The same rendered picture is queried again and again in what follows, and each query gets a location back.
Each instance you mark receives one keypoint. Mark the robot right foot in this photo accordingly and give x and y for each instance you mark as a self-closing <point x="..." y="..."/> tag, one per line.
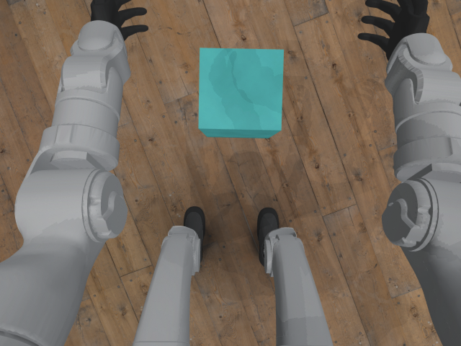
<point x="267" y="221"/>

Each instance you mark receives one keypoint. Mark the right robot forearm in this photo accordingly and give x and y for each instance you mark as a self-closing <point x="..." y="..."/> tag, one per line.
<point x="427" y="110"/>

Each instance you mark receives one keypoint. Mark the carton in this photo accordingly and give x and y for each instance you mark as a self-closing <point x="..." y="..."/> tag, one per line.
<point x="240" y="92"/>

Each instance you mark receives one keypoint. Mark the left robot upper arm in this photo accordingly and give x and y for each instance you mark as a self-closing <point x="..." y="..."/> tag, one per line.
<point x="65" y="217"/>

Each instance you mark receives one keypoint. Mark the robot right thigh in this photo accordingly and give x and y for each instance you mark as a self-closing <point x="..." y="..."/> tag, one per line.
<point x="300" y="320"/>

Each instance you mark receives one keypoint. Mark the left robot hand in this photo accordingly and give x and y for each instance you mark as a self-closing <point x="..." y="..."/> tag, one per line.
<point x="107" y="10"/>

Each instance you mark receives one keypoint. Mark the right robot hand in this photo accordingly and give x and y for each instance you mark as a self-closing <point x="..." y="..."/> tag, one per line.
<point x="410" y="18"/>

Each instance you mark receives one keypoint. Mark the left robot forearm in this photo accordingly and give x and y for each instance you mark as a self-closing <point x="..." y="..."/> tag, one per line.
<point x="83" y="133"/>

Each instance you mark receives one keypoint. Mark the right robot upper arm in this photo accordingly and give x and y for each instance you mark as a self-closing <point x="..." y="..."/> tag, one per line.
<point x="423" y="217"/>

